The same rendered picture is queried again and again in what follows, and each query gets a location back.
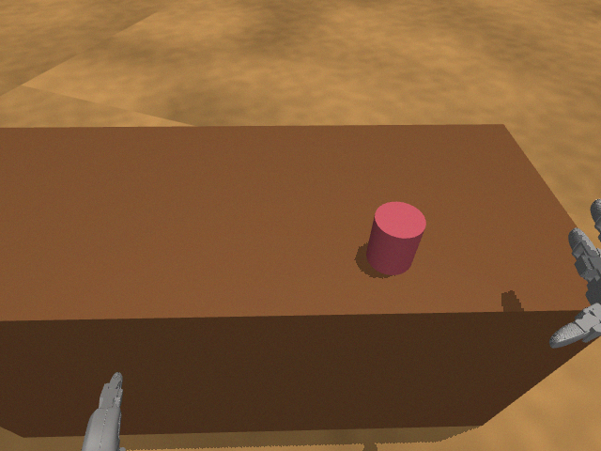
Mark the left robot hand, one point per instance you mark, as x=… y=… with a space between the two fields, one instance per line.
x=103 y=428

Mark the can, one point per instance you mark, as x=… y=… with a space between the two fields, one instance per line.
x=395 y=236

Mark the right robot hand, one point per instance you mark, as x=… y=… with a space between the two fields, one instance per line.
x=587 y=324

